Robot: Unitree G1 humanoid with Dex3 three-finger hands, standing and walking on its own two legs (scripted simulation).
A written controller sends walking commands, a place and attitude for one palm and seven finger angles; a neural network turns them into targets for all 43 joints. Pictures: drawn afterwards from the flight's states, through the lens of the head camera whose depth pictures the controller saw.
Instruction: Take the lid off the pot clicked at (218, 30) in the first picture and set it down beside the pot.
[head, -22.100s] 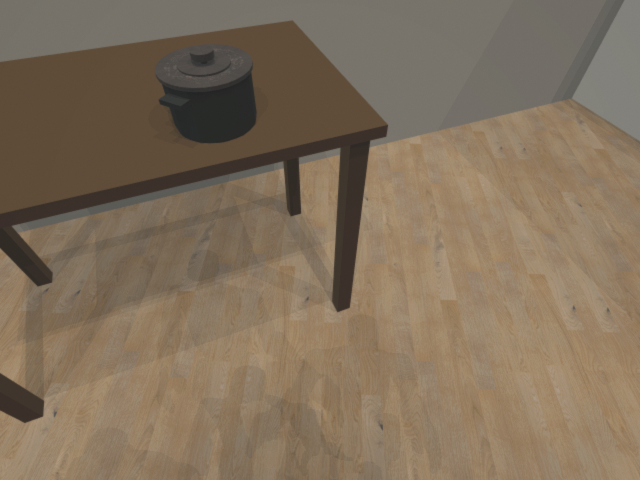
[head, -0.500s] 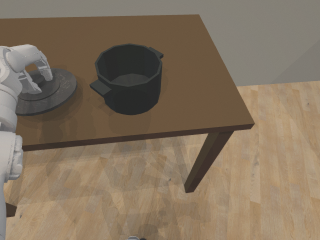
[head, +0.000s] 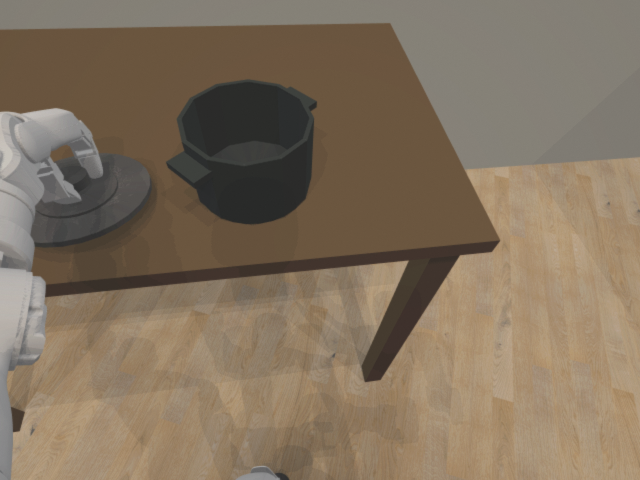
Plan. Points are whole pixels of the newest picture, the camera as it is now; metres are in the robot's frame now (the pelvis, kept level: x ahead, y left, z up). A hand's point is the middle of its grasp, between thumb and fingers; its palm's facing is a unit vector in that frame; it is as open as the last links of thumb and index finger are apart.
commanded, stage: lower the lid onto the table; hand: left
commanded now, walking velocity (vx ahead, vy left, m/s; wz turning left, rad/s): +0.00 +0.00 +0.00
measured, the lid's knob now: (70, 179) +0.48 +0.31 +0.09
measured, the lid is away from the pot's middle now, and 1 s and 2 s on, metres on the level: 0.23 0.24 0.24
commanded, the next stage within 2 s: open the fingers wide in 0.10 s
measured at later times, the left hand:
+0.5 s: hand (64, 186) +0.46 +0.31 +0.10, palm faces -0.39 -0.11 -0.91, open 7.4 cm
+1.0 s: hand (58, 180) +0.46 +0.31 +0.10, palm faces -0.40 -0.11 -0.91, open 9.5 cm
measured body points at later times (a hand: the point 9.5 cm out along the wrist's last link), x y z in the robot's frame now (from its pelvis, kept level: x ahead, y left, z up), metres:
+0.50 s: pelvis +0.00 -0.01 +0.00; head +0.08 +0.00 +0.44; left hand +0.47 +0.31 +0.15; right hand +0.04 -0.29 -0.12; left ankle +0.06 +0.07 -0.72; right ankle -0.04 -0.13 -0.72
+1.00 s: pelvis +0.01 +0.00 +0.00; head +0.08 +0.01 +0.44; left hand +0.48 +0.32 +0.16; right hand +0.05 -0.29 -0.12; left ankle +0.06 +0.07 -0.72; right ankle -0.04 -0.13 -0.72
